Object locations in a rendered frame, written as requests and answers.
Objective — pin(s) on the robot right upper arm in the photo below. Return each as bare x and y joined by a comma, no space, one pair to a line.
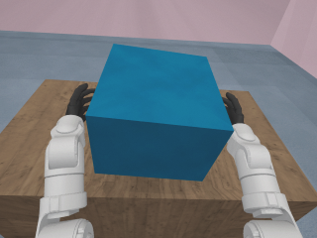
270,229

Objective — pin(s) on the robot left hand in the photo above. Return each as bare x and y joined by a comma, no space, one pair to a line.
76,101

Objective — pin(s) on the left robot forearm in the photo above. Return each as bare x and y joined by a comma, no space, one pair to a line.
64,191

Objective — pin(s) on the carton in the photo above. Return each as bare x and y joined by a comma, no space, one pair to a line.
156,114

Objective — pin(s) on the right robot forearm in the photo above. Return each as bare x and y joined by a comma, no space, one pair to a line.
261,194

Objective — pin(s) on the robot right hand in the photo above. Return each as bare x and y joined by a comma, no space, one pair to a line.
234,109

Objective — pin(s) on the pedestal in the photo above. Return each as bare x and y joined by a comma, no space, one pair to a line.
136,207

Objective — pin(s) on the robot left upper arm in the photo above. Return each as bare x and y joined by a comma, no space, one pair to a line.
74,228

